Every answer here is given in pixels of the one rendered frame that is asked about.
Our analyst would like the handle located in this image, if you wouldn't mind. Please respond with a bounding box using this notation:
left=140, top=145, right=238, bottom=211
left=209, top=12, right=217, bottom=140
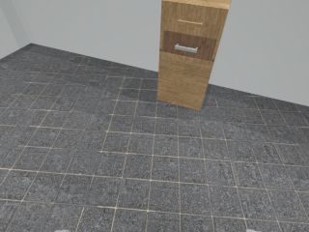
left=175, top=43, right=198, bottom=53
left=177, top=19, right=203, bottom=28

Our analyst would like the cabinet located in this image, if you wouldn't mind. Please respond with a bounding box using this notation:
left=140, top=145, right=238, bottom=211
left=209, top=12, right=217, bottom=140
left=157, top=0, right=232, bottom=111

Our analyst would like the drawer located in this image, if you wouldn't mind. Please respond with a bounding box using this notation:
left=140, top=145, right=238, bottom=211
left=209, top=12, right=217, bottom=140
left=162, top=30, right=217, bottom=61

